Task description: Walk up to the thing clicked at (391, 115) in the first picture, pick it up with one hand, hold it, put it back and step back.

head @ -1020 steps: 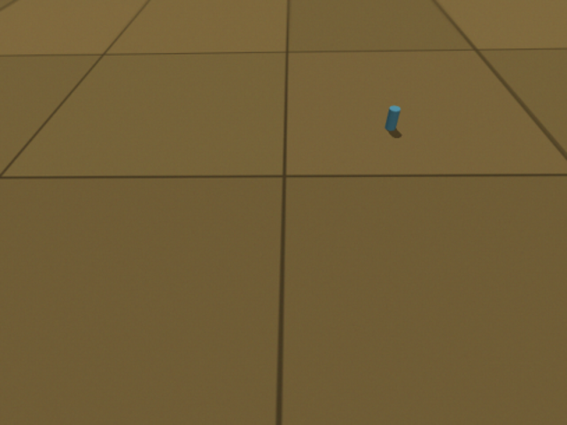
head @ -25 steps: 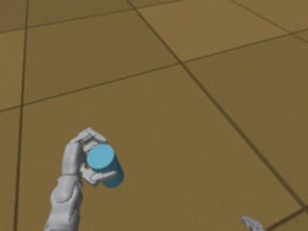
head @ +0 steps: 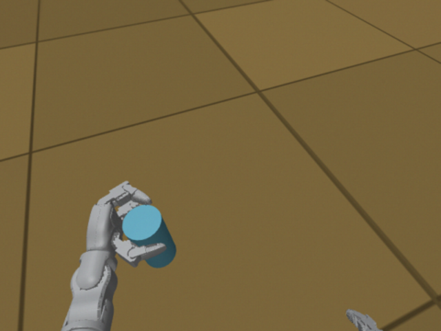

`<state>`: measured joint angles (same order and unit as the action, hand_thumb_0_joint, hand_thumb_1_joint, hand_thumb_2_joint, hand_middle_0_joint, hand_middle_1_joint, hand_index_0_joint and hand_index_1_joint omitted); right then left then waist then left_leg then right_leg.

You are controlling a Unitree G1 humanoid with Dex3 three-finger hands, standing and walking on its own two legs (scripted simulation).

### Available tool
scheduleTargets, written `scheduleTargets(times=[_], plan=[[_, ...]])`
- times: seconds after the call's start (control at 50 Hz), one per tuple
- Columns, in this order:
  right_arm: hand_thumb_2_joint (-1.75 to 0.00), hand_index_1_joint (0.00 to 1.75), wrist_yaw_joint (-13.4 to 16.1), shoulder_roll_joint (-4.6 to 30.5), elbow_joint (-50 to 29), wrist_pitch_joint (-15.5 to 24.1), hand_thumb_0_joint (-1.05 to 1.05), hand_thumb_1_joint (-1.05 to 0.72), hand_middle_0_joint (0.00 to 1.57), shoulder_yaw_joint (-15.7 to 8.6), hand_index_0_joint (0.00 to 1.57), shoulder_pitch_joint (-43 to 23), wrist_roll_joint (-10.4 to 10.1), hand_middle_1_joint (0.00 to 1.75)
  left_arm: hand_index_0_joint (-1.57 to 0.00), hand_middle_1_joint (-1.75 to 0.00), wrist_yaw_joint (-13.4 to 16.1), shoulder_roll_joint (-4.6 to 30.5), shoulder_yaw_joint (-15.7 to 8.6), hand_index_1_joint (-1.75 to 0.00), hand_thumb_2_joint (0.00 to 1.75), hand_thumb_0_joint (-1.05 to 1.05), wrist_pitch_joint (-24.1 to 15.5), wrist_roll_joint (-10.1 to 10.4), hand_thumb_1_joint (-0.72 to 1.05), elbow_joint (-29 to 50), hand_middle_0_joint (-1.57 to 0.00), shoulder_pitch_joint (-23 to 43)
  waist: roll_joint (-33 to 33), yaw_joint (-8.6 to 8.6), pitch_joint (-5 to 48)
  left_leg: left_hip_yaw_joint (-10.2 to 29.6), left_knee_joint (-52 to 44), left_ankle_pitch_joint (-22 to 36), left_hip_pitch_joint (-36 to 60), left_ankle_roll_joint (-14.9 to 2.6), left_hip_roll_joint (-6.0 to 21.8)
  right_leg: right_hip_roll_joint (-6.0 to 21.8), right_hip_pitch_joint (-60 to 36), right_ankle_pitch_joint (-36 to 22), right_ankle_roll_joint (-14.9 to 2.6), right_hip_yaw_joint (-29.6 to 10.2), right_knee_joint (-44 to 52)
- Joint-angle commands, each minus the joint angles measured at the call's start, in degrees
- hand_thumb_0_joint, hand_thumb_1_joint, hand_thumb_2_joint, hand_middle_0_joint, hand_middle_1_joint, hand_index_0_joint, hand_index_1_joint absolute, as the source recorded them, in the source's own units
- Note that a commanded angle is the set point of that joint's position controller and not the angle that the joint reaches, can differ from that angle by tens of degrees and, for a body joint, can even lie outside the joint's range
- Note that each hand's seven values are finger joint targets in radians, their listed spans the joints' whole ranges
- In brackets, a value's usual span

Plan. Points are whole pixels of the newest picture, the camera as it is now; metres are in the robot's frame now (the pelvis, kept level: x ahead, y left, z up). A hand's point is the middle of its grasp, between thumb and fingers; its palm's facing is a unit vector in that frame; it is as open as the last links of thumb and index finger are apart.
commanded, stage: hold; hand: left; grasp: from the side
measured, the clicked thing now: (152, 238) +0.31 +0.15 +0.00
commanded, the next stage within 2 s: crouch in 0.16 s
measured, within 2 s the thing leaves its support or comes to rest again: neither
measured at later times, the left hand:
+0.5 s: hand (143, 225) +0.33 +0.17 +0.01, palm faces +0.06 -1.00 -0.02, open 10.2 cm
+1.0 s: hand (162, 251) +0.37 +0.18 -0.22, palm faces +0.09 -1.00 -0.03, open 10.3 cm
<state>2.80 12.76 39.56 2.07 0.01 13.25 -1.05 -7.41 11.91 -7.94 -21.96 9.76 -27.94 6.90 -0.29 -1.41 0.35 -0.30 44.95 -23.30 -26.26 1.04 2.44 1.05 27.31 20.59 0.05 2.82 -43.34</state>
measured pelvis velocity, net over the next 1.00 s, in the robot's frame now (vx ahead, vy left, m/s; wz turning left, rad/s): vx -0.06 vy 0.00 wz -0.01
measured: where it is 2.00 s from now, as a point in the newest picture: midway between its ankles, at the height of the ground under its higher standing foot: outside the picture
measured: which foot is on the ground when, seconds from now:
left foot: down 0.00-1.00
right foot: down 0.00-1.00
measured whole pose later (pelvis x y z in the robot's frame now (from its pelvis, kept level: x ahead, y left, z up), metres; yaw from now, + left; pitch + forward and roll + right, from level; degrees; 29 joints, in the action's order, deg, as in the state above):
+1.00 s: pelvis -0.06 +0.00 -0.20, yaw -1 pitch +31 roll -2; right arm -2.8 14.9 40.8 2.4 0.0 9.1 4.1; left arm -9.0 17.3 -19.9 -43.0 7.2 -60.0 32.5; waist -0.2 -6.1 10.3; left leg 2.3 98.5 -38.4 -91.0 1.1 2.1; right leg 2.3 91.8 35.0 -0.7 3.0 -96.0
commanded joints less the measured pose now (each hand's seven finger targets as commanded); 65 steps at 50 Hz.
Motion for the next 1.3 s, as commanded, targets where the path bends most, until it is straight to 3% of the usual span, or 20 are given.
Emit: scheduleTargets(times=[0.0,0.08,0.22,0.24,0.28,0.34,0.36,0.4,0.48,0.5,0.56,0.6,0.68,0.72,0.8,0.9,0.92,1.12,1.18,1.28], plan=[[-0.91,0.30,0.5,7.8,-7.2,2.7,0.00,-0.93,0.20,-2.9,0.20,-1.4,0.1,0.30,-1.31,-1.49,-0.1,7.6,-3.1,-1.49,1.25,0.00,-5.5,2.2,-0.01,14.6,-1.29,17.6,-1.0,-0.07,17.0,0.0,-6.1,15.7,5.5,-1.21,-2.2,-1.0,-8.2,-16.4,-0.61,-0.6,5.2],[-0.91,0.30,0.4,8.0,-6.9,2.8,0.00,-0.92,0.20,-3.1,0.20,-1.0,0.1,0.30,-1.29,-1.47,-0.2,9.0,-4.1,-1.47,1.23,0.00,-5.8,2.2,0.00,16.8,-1.27,20.3,-1.6,-0.09,16.9,0.2,-6.4,14.3,5.8,-1.10,-2.0,-1.2,-7.5,-14.9,-0.78,-0.5,5.2],[-0.91,0.30,0.2,7.9,-6.9,3.1,0.00,-0.92,0.20,-3.0,0.20,-0.7,0.2,0.30,-1.28,-1.47,-0.3,7.0,-1.6,-1.47,1.23,0.00,-5.4,2.3,0.01,17.4,-1.26,19.5,-1.8,-0.40,18.6,0.4,-5.8,17.4,6.8,-0.92,-1.9,-1.2,-8.1,-17.2,-0.88,-0.2,4.6],[-0.91,0.30,0.1,8.1,-6.6,3.2,0.00,-0.92,0.20,-3.2,0.20,-0.7,0.2,0.30,-1.29,-1.46,0.0,9.4,-3.1,-1.47,1.26,0.00,-5.9,2.1,0.07,20.5,-1.28,23.1,-3.9,-0.01,19.2,0.3,-5.8,17.5,7.4,-0.78,-2.0,-1.1,-8.0,-17.1,-0.98,-0.3,4.5],[-0.90,0.30,0.2,7.8,-6.5,3.0,0.00,-0.88,0.20,-3.0,0.20,-0.5,0.2,0.30,-1.28,-1.40,0.4,7.3,-2.7,-1.39,1.22,0.00,-4.8,1.6,0.13,13.1,-1.26,18.0,-0.1,-0.52,16.4,0.4,-5.8,16.1,5.2,-1.11,-1.9,-1.2,-7.5,-16.2,-0.77,-0.2,4.9],[-0.90,0.30,-0.3,7.8,-6.4,2.9,0.00,-0.88,0.20,-3.2,0.20,-1.1,0.2,0.30,-1.28,-1.39,1.1,7.2,-3.3,-1.39,1.21,0.00,-5.5,1.3,0.09,11.4,-1.26,19.5,-0.2,-0.38,13.7,0.4,-5.5,13.2,2.8,-1.28,-1.9,-1.0,-5.0,-13.8,-0.75,-0.1,4.6],[-0.90,0.30,-0.5,7.8,-6.6,2.8,0.00,-0.88,0.20,-3.2,0.20,-1.2,0.5,0.30,-1.27,-1.40,1.0,5.3,-2.0,-1.39,1.21,0.00,-5.6,1.3,0.10,8.7,-1.25,18.3,0.2,-0.77,14.0,0.4,-5.1,13.1,2.2,-1.29,-2.0,-1.0,-4.1,-13.6,-0.78,0.0,4.1],[-0.90,0.30,-1.0,8.0,-6.0,2.9,0.00,-0.88,0.20,-3.5,0.20,-0.4,0.8,0.30,-1.27,-1.39,1.3,7.5,-4.1,-1.38,1.20,0.00,-7.1,1.0,0.09,9.6,-1.25,21.5,-0.8,-0.50,15.2,0.5,-3.7,13.8,1.7,-1.28,-1.9,-1.0,-2.9,-14.1,-0.88,-0.1,2.6],[-0.90,0.30,-2.0,8.3,-5.5,2.9,0.00,-0.88,0.20,-3.9,0.20,-0.1,1.5,0.30,-1.28,-1.41,0.9,5.1,-3.9,-1.40,1.21,0.00,-10.6,0.9,0.09,0.8,-1.26,21.6,0.9,-1.38,15.8,0.5,1.5,12.1,-4.6,-1.61,-2.1,-0.7,2.3,-13.4,-0.75,-0.6,-1.7],[-0.90,0.30,-2.2,8.5,-5.2,2.9,0.00,-0.88,0.20,-4.2,0.20,0.2,1.8,0.30,-1.28,-1.41,0.8,7.9,-5.8,-1.40,1.21,0.00,-12.4,0.8,0.07,3.4,-1.26,25.5,-1.1,-1.09,17.3,0.7,3.1,12.1,-5.6,-1.46,-2.1,-0.7,4.3,-12.9,-0.97,-0.7,-3.5],[-0.90,0.30,-2.8,8.7,-4.6,2.9,0.00,-0.89,0.20,-4.4,0.20,1.1,2.4,0.30,-1.29,-1.42,-0.4,6.4,-5.3,-1.42,1.23,0.00,-15.8,0.4,0.07,-3.8,-1.27,26.6,0.3,-2.57,20.1,1.1,9.0,9.8,-11.0,-1.66,-2.3,-0.8,10.8,-10.6,-1.11,-1.2,-8.6],[-0.90,0.30,-3.3,9.1,-4.5,3.2,0.00,-0.89,0.20,-4.3,0.20,1.3,2.8,0.30,-1.27,-1.41,-1.1,9.3,-7.8,-1.41,1.22,0.00,-18.7,0.7,0.04,-4.2,-1.26,30.5,-1.7,-2.24,24.1,1.8,13.4,8.8,-15.7,-1.41,-2.4,-0.9,15.6,-8.6,-1.49,-1.1,-13.5],[-0.91,0.30,-3.9,10.1,-5.2,3.3,0.00,-0.89,0.20,-3.9,0.20,1.1,3.3,0.30,-1.28,-1.43,-1.6,9.6,-7.6,-1.44,1.25,0.00,-23.1,0.3,0.02,-10.2,-1.27,34.0,-3.9,-3.08,30.0,3.2,21.6,4.3,-24.0,-1.12,-2.5,-1.1,28.0,-2.9,-2.06,-0.5,-23.1],[-0.91,0.30,-4.0,10.7,-5.5,3.2,0.00,-0.89,0.20,-3.8,0.20,0.8,3.5,0.30,-1.29,-1.44,-1.7,12.9,-10.6,-1.45,1.25,0.00,-25.0,0.8,-0.01,-10.4,-1.28,37.9,-6.2,-2.30,34.0,3.4,25.6,2.4,-27.8,-1.05,-2.9,-0.9,31.8,-0.9,-2.12,-1.1,-27.0],[-0.91,0.30,-4.3,11.2,-5.2,2.9,0.00,-0.90,0.20,-3.5,0.20,1.4,4.2,0.30,-1.29,-1.43,-2.0,13.7,-10.1,-1.44,1.26,0.00,-26.5,0.1,-0.02,-13.6,-1.29,41.8,-5.8,-3.56,41.2,2.9,33.9,4.7,-36.0,-1.49,-2.9,-0.3,34.9,-3.2,-1.98,-2.9,-33.3],[-0.91,0.30,-5.0,12.5,-2.9,2.2,0.00,-0.92,0.20,-3.8,0.20,2.7,4.9,0.30,-1.30,-1.45,-1.5,17.0,-14.6,-1.47,1.31,0.00,-27.0,-0.1,0.04,-17.3,-1.30,45.4,-3.4,-4.06,46.1,2.7,42.5,4.6,-45.5,-2.21,-2.9,-0.3,40.0,-4.6,-1.67,-3.8,-40.5],[-0.92,0.30,-5.3,12.5,-2.7,2.0,0.00,-0.92,0.20,-3.7,0.20,2.3,5.2,0.30,-1.30,-1.46,-1.6,16.6,-13.6,-1.48,1.32,0.00,-27.2,-0.4,0.05,-17.9,-1.30,46.8,-5.3,-4.44,45.1,3.0,43.2,3.3,-46.4,-1.96,-3.1,-0.3,43.2,-2.6,-1.99,-3.5,-42.1],[-0.92,0.30,-6.6,13.3,-0.5,1.3,0.00,-0.92,0.20,-2.6,0.20,3.2,6.9,0.30,-1.29,-1.47,-1.6,20.9,-17.7,-1.49,1.33,0.00,-28.6,-3.3,0.03,-26.4,-1.29,55.3,-7.0,-7.25,46.8,2.6,55.7,-2.6,-59.2,-1.74,-3.1,-0.4,58.1,3.6,-2.23,-1.8,-55.1],[-0.92,0.30,-6.9,14.1,-0.3,0.9,0.00,-0.93,0.20,-2.1,0.20,3.5,7.3,0.30,-1.28,-1.46,-0.8,26.1,-21.0,-1.48,1.32,0.00,-29.4,-4.3,-0.02,-27.1,-1.28,58.0,-9.0,-6.82,48.5,2.6,58.4,-3.6,-61.2,-1.50,-3.1,-0.4,61.5,4.7,-2.39,-0.5,-59.3],[-0.92,0.30,-7.3,15.0,0.2,0.4,0.00,-0.93,0.20,-1.4,0.20,3.6,7.8,0.30,-1.28,-1.45,-0.4,28.8,-22.4,-1.47,1.31,0.00,-29.5,-5.4,-0.05,-27.9,-1.28,61.1,-11.4,-8.14,49.4,2.1,62.9,-4.9,-65.5,-1.46,-3.1,-0.4,64.5,5.2,-2.32,0.2,-64.4]])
